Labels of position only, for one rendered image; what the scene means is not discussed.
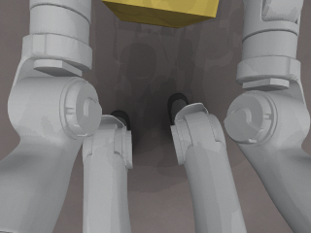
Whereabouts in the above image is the right robot foot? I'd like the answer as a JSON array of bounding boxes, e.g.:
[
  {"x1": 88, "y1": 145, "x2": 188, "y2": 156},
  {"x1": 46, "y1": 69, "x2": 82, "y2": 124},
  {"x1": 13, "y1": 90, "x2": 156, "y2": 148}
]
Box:
[{"x1": 167, "y1": 93, "x2": 189, "y2": 125}]

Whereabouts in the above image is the robot right forearm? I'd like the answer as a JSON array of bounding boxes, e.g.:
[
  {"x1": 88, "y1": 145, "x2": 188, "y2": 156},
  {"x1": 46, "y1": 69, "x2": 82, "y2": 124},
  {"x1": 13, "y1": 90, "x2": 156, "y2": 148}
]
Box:
[{"x1": 236, "y1": 0, "x2": 307, "y2": 108}]

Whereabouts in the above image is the robot left forearm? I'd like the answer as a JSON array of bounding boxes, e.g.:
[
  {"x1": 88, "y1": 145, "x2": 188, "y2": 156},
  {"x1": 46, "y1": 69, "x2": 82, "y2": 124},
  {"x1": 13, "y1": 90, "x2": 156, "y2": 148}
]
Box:
[{"x1": 7, "y1": 0, "x2": 92, "y2": 115}]

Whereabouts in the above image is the robot right shin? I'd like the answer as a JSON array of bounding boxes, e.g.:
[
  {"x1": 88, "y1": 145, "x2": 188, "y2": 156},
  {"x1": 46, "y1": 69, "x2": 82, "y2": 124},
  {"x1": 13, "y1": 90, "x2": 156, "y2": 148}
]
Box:
[{"x1": 175, "y1": 103, "x2": 226, "y2": 149}]

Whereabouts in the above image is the right robot upper arm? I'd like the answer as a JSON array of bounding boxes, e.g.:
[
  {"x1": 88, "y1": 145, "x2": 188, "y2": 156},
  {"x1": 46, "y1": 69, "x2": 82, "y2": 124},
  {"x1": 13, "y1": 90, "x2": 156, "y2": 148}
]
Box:
[{"x1": 224, "y1": 90, "x2": 311, "y2": 233}]

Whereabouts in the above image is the carton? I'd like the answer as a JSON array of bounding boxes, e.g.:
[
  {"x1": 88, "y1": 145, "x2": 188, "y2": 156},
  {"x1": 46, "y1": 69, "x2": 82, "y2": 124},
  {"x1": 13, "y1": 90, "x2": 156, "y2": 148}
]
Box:
[{"x1": 101, "y1": 0, "x2": 220, "y2": 29}]

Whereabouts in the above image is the left robot upper arm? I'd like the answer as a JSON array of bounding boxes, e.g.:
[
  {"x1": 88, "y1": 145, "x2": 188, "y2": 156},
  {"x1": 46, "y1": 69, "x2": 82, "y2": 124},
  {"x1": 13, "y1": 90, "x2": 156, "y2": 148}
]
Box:
[{"x1": 0, "y1": 77, "x2": 102, "y2": 233}]

